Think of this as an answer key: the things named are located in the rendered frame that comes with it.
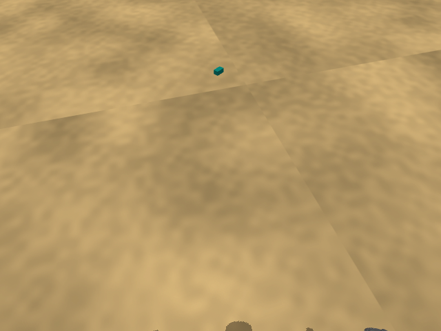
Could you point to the small box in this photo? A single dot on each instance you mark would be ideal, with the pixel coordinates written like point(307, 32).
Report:
point(218, 71)

